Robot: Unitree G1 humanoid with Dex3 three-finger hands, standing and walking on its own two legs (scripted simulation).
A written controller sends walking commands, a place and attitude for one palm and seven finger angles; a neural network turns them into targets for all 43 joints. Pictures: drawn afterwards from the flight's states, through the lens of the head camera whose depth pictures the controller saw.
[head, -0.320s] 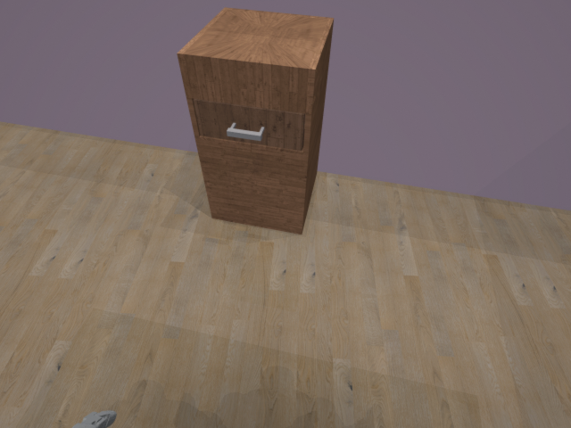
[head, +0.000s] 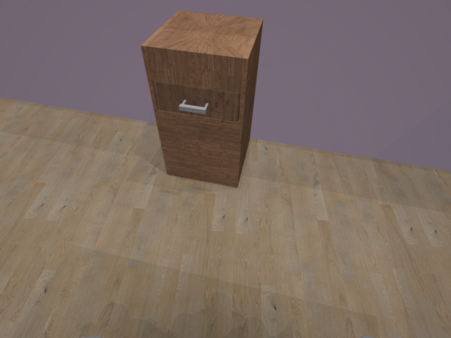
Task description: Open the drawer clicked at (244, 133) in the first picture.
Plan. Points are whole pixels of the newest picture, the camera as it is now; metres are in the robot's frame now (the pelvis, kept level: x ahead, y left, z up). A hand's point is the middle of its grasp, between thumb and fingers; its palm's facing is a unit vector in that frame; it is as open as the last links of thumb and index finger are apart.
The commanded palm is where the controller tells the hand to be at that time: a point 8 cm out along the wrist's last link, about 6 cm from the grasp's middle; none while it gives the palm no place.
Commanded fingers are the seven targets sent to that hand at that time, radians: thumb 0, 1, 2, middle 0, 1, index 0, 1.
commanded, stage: stand and wait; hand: left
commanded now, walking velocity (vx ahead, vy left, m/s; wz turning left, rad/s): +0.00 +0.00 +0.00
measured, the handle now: (194, 106) +1.06 +0.21 -0.22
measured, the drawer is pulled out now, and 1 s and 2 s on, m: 0.00 0.00 0.00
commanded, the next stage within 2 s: look at it before walking up in 0.50 s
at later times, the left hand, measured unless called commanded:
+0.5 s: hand out of the picture +0.07 +0.23 -0.15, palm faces -0.02 -0.94 -0.34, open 7.4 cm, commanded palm none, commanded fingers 0.00 0.90 0.90 -0.20 -0.30 -0.20 -0.30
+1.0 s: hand out of the picture +0.06 +0.22 -0.15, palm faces -0.03 -0.95 -0.32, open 7.4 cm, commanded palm none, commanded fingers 0.00 0.90 0.90 -0.20 -0.30 -0.20 -0.30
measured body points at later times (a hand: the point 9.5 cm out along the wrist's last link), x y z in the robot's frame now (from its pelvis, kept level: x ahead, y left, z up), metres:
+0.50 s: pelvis -0.01 -0.01 +0.00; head -0.01 -0.02 +0.45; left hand +0.07 +0.28 -0.12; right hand +0.07 -0.31 -0.13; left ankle -0.01 +0.11 -0.74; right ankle -0.01 -0.13 -0.74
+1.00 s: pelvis -0.01 -0.02 +0.01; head -0.01 -0.02 +0.46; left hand +0.06 +0.27 -0.13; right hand +0.06 -0.31 -0.13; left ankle -0.01 +0.11 -0.74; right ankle -0.01 -0.13 -0.74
